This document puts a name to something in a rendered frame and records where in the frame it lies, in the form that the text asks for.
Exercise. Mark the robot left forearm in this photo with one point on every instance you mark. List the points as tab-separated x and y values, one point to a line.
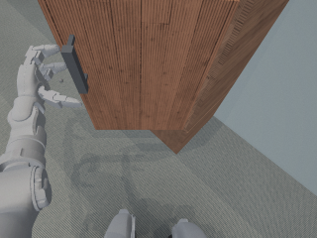
28	139

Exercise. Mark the left robot upper arm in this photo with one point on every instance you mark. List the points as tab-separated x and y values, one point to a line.
24	193

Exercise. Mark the robot left shin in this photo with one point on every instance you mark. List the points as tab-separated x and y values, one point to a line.
123	211

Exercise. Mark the handle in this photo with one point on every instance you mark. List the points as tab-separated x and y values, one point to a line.
72	62

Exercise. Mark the cupboard door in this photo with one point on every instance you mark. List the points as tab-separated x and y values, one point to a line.
146	60

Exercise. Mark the robot right thigh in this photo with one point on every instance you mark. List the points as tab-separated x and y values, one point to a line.
187	230

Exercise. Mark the left robot hand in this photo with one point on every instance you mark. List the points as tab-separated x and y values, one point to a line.
30	77

